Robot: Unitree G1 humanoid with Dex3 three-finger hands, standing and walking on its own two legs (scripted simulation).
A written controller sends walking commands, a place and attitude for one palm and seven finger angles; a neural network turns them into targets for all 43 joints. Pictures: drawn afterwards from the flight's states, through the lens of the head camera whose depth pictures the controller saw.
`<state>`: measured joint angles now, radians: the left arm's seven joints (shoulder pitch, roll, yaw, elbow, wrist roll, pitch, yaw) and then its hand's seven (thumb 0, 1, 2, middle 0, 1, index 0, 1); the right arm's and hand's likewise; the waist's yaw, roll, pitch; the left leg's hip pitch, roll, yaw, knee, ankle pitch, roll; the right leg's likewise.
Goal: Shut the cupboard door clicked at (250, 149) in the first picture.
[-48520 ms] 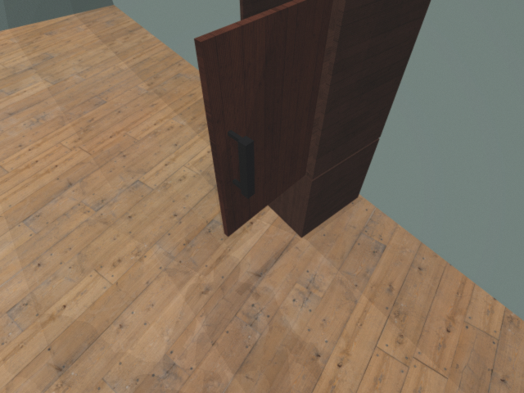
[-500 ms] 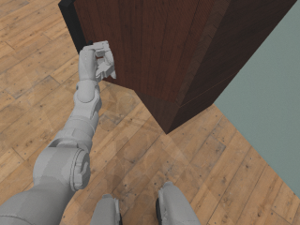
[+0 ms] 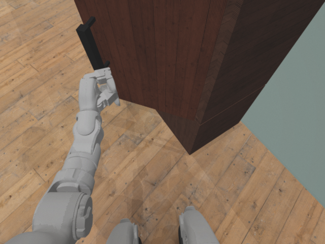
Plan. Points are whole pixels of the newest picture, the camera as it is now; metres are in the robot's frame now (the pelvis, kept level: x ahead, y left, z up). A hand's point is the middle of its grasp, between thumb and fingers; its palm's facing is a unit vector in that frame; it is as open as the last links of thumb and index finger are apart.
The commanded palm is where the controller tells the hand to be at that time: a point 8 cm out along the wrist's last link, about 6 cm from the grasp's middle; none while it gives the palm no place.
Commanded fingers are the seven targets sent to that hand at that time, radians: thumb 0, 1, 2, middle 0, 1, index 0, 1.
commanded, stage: draw the hand back to the body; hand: left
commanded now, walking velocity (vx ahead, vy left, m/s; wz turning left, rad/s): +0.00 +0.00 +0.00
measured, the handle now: (97, 49) +0.66 +0.15 +0.04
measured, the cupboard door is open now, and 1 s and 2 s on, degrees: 37 37 37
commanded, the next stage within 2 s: step back with the hand held close in 1.38 s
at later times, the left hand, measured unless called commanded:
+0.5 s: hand (46, 133) +0.33 +0.17 +0.15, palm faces +0.11 -0.97 -0.23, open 3.1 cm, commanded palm +0.28 +0.23 +0.17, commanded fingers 0.00 0.90 0.90 -0.86 -1.02 -0.86 -1.02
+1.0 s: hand out of the picture +0.23 +0.28 +0.24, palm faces +0.47 -0.77 -0.43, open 6.1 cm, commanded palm +0.18 +0.32 +0.26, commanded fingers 0.00 0.90 0.90 -0.20 -0.30 -0.20 -0.30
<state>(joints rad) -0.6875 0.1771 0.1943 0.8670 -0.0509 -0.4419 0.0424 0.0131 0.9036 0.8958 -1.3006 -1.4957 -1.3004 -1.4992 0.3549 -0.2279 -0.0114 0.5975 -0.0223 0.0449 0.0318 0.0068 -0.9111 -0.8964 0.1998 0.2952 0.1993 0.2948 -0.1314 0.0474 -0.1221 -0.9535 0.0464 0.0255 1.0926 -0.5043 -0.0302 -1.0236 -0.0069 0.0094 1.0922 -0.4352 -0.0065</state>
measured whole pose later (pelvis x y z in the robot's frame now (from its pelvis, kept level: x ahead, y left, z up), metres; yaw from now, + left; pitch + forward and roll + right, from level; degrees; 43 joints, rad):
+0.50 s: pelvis +0.03 +0.00 +0.07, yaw +1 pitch +3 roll +0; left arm 0.03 0.24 0.03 0.12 -0.05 -0.11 0.04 0.01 0.90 0.90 -1.11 -1.28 -1.11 -1.29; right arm 0.18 -0.23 0.02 0.53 0.04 0.02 -0.10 0.01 -0.91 -0.90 0.20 0.30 0.20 0.29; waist 0.00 0.04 -0.04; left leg -0.31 0.03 0.01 0.62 -0.36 -0.02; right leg -0.36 -0.02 -0.02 0.64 -0.32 0.00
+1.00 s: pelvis +0.05 +0.01 +0.09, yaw +2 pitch -3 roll +0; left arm 0.44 0.35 0.33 -0.35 -0.05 -0.06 0.11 0.01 0.90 0.90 -0.45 -0.55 -0.44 -0.56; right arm 0.22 -0.22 0.03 0.63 0.00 -0.08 -0.09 0.01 -0.91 -0.90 0.20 0.30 0.20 0.30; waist 0.07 0.08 -0.01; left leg -0.08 0.03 0.01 0.43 -0.29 -0.02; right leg -0.12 -0.02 -0.03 0.43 -0.25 0.01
